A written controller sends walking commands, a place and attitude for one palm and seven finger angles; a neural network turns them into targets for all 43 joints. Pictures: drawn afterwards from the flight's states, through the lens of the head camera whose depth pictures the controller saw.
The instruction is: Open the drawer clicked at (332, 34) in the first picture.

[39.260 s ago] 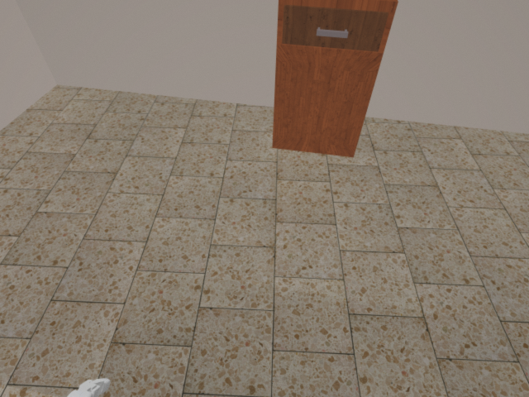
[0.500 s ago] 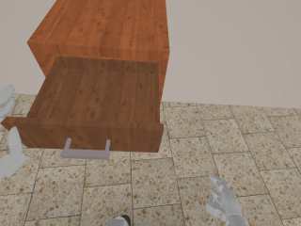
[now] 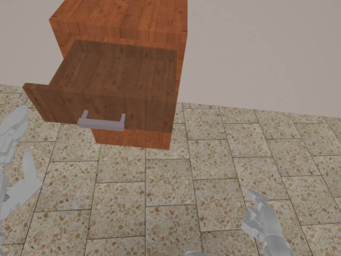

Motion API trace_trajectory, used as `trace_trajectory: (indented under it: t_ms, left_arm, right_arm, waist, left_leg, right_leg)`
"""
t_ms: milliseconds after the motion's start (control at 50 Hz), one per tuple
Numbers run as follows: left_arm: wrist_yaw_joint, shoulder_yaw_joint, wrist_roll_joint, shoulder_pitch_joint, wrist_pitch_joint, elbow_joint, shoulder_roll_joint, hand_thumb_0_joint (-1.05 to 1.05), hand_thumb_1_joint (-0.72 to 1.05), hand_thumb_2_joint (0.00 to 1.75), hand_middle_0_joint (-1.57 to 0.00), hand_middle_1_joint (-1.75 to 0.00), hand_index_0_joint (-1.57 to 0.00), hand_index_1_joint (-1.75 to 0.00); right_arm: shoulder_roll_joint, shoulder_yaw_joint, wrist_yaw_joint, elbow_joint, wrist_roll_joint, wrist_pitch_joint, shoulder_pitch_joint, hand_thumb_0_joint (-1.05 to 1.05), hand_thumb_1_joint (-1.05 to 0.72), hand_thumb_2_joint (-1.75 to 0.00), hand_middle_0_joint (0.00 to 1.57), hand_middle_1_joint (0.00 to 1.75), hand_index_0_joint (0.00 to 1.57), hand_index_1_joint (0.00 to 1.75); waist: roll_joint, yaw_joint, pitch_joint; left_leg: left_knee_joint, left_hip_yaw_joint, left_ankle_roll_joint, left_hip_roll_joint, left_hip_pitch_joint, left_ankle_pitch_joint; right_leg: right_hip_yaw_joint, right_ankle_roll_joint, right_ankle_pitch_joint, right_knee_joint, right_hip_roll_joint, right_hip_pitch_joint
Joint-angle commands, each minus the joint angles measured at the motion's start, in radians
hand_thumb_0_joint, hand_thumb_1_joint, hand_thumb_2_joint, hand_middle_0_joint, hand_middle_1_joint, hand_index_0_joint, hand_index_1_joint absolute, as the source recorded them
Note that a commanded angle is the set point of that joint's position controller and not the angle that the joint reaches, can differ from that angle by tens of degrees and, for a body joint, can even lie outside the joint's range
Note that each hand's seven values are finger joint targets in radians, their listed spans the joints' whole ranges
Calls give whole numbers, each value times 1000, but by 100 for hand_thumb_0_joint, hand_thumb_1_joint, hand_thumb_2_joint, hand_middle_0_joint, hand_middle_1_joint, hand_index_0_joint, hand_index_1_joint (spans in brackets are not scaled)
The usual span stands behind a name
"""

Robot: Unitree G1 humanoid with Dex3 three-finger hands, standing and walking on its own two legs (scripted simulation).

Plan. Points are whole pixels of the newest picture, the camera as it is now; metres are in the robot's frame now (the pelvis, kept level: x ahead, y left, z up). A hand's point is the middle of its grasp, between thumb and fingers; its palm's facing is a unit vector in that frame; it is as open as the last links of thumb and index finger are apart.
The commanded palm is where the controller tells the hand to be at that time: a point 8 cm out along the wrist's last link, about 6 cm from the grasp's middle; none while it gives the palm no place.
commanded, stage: stop stepping back and stand still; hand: left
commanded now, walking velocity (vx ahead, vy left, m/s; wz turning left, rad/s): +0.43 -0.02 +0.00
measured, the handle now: (103, 119) +0.49 +0.24 -0.06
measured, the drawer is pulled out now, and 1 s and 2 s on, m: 0.30 0.30 0.30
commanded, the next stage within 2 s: let the arm hang, fingers relaxed in 1.38 s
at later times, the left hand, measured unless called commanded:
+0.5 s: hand out of the picture +0.06 +0.21 +0.17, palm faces +0.37 -0.84 -0.40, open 7.4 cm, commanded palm -0.01 +0.26 +0.18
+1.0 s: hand out of the picture +0.06 +0.20 +0.17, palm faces +0.40 -0.81 -0.43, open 7.4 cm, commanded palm +0.00 +0.25 +0.18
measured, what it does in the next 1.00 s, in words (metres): walks backwards: right foot, then left foot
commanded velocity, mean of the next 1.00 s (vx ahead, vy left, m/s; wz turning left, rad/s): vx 0.18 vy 0.04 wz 0.00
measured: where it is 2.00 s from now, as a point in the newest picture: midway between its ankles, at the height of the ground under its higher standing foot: outside the picture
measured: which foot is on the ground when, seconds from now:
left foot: down 0.00-0.18, up 0.20-0.46, down 0.48-0.72, up 0.74-0.98, down 1.00-1.00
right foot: up 0.00-0.12, down 0.14-0.48, up 0.50-0.70, down 0.72-1.00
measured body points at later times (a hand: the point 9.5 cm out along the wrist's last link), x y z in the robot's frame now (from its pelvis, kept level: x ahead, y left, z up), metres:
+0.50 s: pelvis -0.12 -0.03 +0.00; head -0.12 -0.01 +0.45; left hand +0.04 +0.25 +0.19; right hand +0.03 -0.30 -0.07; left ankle -0.14 +0.10 -0.74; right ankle -0.05 -0.12 -0.73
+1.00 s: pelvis -0.11 -0.03 +0.00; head -0.10 -0.02 +0.45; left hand +0.03 +0.24 +0.20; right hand +0.06 -0.27 -0.07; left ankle -0.10 +0.08 -0.73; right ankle -0.08 -0.12 -0.73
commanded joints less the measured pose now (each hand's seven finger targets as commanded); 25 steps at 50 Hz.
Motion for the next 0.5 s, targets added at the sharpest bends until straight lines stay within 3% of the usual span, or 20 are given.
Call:
trace_trajectory:
  t_ms: [0, 20, 40, 80, 100, 120, 140, 160, 180, 200, 220, 260, 280, 300, 360, 400, 420, 440, 460, 480]
  left_arm:
    - [38, 184, -10, 108, -60, -306, 156, 0, 90, 90, -20, -30, -20, -30]
    - [42, 192, -16, 104, -47, -303, 158, 0, 90, 90, -20, -30, -20, -30]
    - [44, 182, -23, 98, -43, -248, 146, 0, 90, 90, -20, -30, -20, -30]
    - [45, 173, -18, 90, -38, -141, 128, 0, 90, 90, -20, -30, -20, -30]
    - [41, 171, -10, 70, -38, -106, 132, 0, 90, 90, -20, -30, -20, -30]
    - [33, 158, -7, 69, -34, -62, 127, 0, 90, 90, -20, -30, -20, -30]
    - [27, 149, -6, 25, -37, -37, 141, 0, 90, 90, -20, -30, -20, -30]
    - [21, 154, -10, 1, -39, -11, 158, 0, 90, 90, -20, -30, -20, -30]
    - [14, 127, -9, -58, -29, -8, 145, 0, 90, 90, -20, -30, -20, -30]
    - [-3, 97, 0, -92, -33, 21, 118, 0, 90, 90, -20, -30, -20, -30]
    - [-10, 112, -5, -114, -43, -2, 127, 0, 90, 90, -20, -30, -20, -30]
    - [-8, 99, 6, -75, -62, 32, 127, 0, 90, 90, -20, -30, -20, -30]
    - [-3, 84, 14, -87, -72, 15, 122, 0, 90, 90, -20, -30, -20, -30]
    - [4, 80, 21, -97, -80, -4, 126, 0, 90, 90, -20, -30, -20, -30]
    - [32, 87, 33, -100, -93, -142, 149, 0, 90, 90, -20, -30, -20, -30]
    - [52, 116, 31, -43, -94, -175, 155, 0, 90, 90, -20, -30, -20, -30]
    - [54, 126, 25, -6, -97, -186, 161, 0, 90, 90, -20, -30, -20, -30]
    - [58, 131, 21, -29, -111, -211, 154, 0, 90, 90, -20, -30, -20, -30]
    - [58, 131, 32, -43, -116, -231, 150, 0, 90, 90, -20, -30, -20, -30]
    - [56, 144, 43, -22, -106, -219, 163, 0, 90, 90, -20, -30, -20, -30]
  right_arm:
    - [-124, -38, 8, -130, 5, -75, -1, 0, -90, -90, 20, 30, 20, 30]
    - [-132, -39, 7, -141, 9, -77, 3, 0, -90, -90, 20, 30, 20, 30]
    - [-136, -28, 4, -139, 11, -79, -6, 0, -90, -90, 20, 30, 20, 30]
    - [-146, -20, -2, -135, 12, -73, -15, 0, -90, -90, 20, 30, 20, 30]
    - [-147, -21, -4, -136, 11, -65, -26, 0, -90, -90, 20, 30, 20, 30]
    - [-152, -25, -5, -137, 12, -58, -23, 0, -90, -90, 20, 30, 20, 30]
    - [-144, -27, -6, -129, 13, -46, -27, 0, -90, -90, 20, 30, 20, 30]
    - [-143, -35, -7, -115, 13, -33, -11, 0, -90, -90, 20, 30, 20, 30]
    - [-160, -53, -10, -112, 19, -31, -4, 0, -90, -90, 20, 30, 20, 30]
    - [-172, -56, -8, -92, 8, -32, 12, 0, -90, -90, 20, 30, 20, 30]
    - [-167, -52, -6, -92, 9, -34, 2, 0, -90, -90, 20, 30, 20, 30]
    - [-142, -35, -9, -92, -3, -39, -2, 0, -90, -90, 20, 30, 20, 30]
    - [-135, -31, -13, -91, -3, -46, -10, 0, -90, -90, 20, 30, 20, 30]
    - [-131, -31, -20, -89, -2, -60, -8, 0, -90, -90, 20, 30, 20, 30]
    - [-127, -33, -38, -90, -15, -111, 6, 0, -90, -90, 20, 30, 20, 30]
    - [-130, -34, -45, -87, -19, -135, 51, 0, -90, -90, 20, 30, 20, 30]
    - [-143, -41, -50, -96, -16, -144, 66, 0, -90, -90, 20, 30, 20, 30]
    - [-166, -44, -51, -106, -24, -142, 75, 0, -90, -90, 20, 30, 20, 30]
    - [-162, -49, -39, -112, -23, -141, 76, 0, -90, -90, 20, 30, 20, 30]
    - [-152, -51, -31, -101, -19, -146, 79, 0, -90, -90, 20, 30, 20, 30]
  waist:
    - [291, 0, -229]
    - [276, -1, -226]
    - [282, -10, -193]
    - [298, -10, -126]
    - [275, -5, -110]
    - [209, -5, -85]
    - [60, -5, -50]
    - [-139, -14, -29]
    - [-263, -2, -4]
    - [-206, -33, 38]
    - [-160, -38, -9]
    - [-64, -37, -61]
    - [-35, -33, -81]
    - [-52, -24, -91]
    - [-64, 3, -140]
    - [5, -8, -188]
    - [101, -15, -192]
    - [302, -18, -176]
    - [459, -7, -140]
    - [386, -12, -119]
  left_leg:
    - [-155, -191, 85, 249, 150, 350]
    - [-171, -166, 68, 226, 132, 196]
    - [-208, -193, 60, 214, 42, -12]
    - [-277, -175, 30, 177, -165, -409]
    - [-249, -148, 13, 144, -248, -458]
    - [-149, -91, -3, 98, -253, -440]
    - [67, -58, -20, 46, -249, -397]
    - [419, -37, -34, -6, -221, -290]
    - [672, -80, -37, -14, -256, -247]
    - [774, -111, -38, 5, -243, -136]
    - [778, -106, -40, 17, -225, -112]
    - [601, -68, -33, 52, -193, -54]
    - [496, -43, -23, 45, -161, -76]
    - [401, -20, -12, 33, -120, -121]
    - [93, 25, 17, 23, 3, -209]
    - [-130, 39, 25, -1, 117, -179]
    - [-231, -2, 34, 28, 177, -178]
    - [-337, -196, 83, 143, 178, -275]
    - [-319, -401, 130, 291, 233, -276]
    - [-321, -393, 161, 337, 231, -111]
  right_leg:
    - [-7, 22, 5, 55, -21, 30]
    - [-31, 26, 14, -13, -14, 69]
    - [-40, 27, 10, -97, -14, 137]
    - [-106, 18, 62, -234, 1, 323]
    - [-123, 5, 77, -283, -2, 402]
    - [-106, -17, 37, -344, -30, 372]
    - [24, -68, -80, -473, -118, 266]
    - [303, -154, -261, -627, -297, 75]
    - [478, -196, -399, -720, -420, -59]
    - [381, -157, -303, -712, -387, -158]
    - [328, -152, -259, -678, -363, -148]
    - [173, -127, -224, -634, -306, -84]
    - [146, -120, -222, -629, -294, -52]
    - [148, -116, -239, -637, -292, -30]
    - [193, -134, -225, -629, -318, 80]
    - [151, -109, -187, -546, -259, 150]
    - [112, -84, -114, -427, -202, 154]
    - [22, -41, -63, -211, -92, 121]
    - [-95, -12, -56, -4, -21, -63]
    - [-89, -3, -53, 168, -6, -143]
